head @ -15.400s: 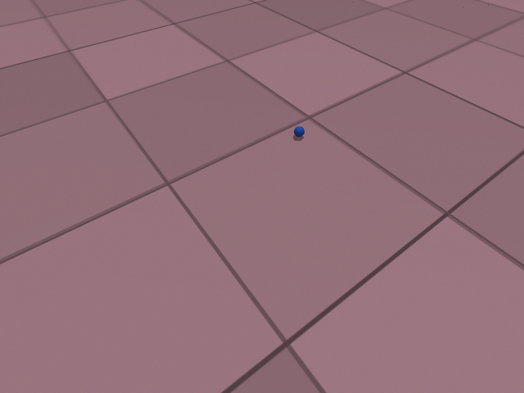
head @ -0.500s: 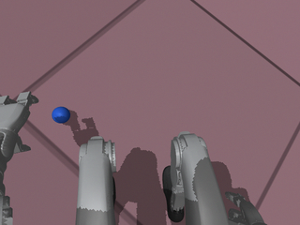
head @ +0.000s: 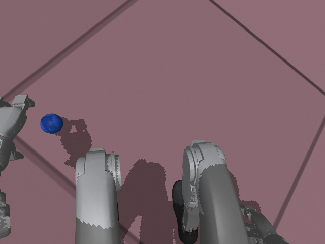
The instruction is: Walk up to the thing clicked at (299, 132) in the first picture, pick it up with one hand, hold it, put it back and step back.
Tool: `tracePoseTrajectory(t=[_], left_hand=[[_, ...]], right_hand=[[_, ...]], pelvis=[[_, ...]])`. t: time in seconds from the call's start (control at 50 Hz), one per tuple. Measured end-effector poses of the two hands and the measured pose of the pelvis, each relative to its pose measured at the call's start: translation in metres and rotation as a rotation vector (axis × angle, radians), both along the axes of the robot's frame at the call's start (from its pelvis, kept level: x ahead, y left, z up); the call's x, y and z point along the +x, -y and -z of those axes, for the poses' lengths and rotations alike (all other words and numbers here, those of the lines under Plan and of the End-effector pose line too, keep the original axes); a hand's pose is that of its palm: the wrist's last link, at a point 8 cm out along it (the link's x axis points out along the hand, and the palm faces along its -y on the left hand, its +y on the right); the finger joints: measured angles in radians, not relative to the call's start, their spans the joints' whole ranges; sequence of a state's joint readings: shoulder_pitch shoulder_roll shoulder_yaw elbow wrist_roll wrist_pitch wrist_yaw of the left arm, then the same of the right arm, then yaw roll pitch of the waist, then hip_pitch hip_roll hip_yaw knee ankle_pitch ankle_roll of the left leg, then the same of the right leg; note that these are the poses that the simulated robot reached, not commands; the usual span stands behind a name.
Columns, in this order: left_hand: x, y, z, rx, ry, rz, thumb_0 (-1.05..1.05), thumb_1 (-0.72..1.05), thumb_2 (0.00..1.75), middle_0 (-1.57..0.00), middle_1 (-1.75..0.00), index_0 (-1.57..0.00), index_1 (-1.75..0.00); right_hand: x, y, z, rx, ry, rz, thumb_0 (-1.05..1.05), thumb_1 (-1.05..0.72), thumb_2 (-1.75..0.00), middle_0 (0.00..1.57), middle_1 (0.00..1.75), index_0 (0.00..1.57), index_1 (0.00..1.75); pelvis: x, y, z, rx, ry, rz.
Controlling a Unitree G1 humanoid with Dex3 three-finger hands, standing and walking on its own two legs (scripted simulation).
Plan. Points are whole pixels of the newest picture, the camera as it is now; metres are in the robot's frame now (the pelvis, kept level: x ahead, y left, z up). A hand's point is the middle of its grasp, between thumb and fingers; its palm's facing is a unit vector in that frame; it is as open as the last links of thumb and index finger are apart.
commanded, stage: rise first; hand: left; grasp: from above
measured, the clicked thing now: (51, 123) +0.44 +0.32 -0.30
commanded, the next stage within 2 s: approach in 0.44 s
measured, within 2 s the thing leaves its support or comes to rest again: neither
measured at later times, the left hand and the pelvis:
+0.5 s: hand (23, 131) +0.38 +0.35 -0.18, palm faces -0.46 -0.11 -0.88, open 14.0 cm; pelvis +0.01 +0.00 -0.01, yaw -1 degrees
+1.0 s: hand (47, 104) +0.46 +0.30 -0.18, palm faces -0.38 -0.06 -0.92, open 14.1 cm; pelvis +0.01 +0.00 -0.01, yaw -1 degrees
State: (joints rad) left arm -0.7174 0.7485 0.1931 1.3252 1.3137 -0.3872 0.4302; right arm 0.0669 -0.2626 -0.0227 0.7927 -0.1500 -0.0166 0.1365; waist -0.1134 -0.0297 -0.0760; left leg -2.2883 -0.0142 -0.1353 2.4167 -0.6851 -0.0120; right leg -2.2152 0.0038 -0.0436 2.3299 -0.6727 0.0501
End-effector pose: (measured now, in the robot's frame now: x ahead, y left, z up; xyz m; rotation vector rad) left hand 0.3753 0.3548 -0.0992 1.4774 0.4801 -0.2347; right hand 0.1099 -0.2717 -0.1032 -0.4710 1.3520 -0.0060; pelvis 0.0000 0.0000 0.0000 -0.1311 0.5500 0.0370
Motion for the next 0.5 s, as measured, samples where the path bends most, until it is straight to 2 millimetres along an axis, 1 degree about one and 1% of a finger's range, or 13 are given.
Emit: tracePoseTrajectory(t=[0.12, 0.28, 0.5], left_hand=[[0.007, 0.003, 0.007, 0.010, -0.004, -0.013, 0.00, -0.51, 1.00, -0.10, -0.98, -0.09, -0.98], [0.013, 0.006, 0.014, 0.002, -0.021, -0.016, 0.00, -0.51, 1.00, -0.09, -1.00, -0.09, -0.99], [0.016, 0.007, 0.023, -0.016, -0.021, -0.004, 0.00, -0.50, 0.99, -0.10, -1.00, -0.10, -0.99]], right_hand=[[-0.008, 0.001, 0.004, 0.001, -0.013, 0.003, 0.00, -0.89, -0.89, 0.20, 0.30, 0.20, 0.30], [-0.017, 0.003, 0.005, -0.004, -0.045, 0.012, 0.00, -0.90, -0.89, 0.20, 0.30, 0.20, 0.30], [-0.017, 0.006, 0.007, -0.016, -0.062, -0.004, 0.00, -0.90, -0.89, 0.20, 0.30, 0.20, 0.30]], pelvis=[[0.001, 0.001, 0.005, -0.001, -0.002, 0.004], [0.003, 0.001, 0.007, -0.002, -0.008, 0.007], [0.005, 0.001, 0.012, -0.007, -0.004, 0.007]])
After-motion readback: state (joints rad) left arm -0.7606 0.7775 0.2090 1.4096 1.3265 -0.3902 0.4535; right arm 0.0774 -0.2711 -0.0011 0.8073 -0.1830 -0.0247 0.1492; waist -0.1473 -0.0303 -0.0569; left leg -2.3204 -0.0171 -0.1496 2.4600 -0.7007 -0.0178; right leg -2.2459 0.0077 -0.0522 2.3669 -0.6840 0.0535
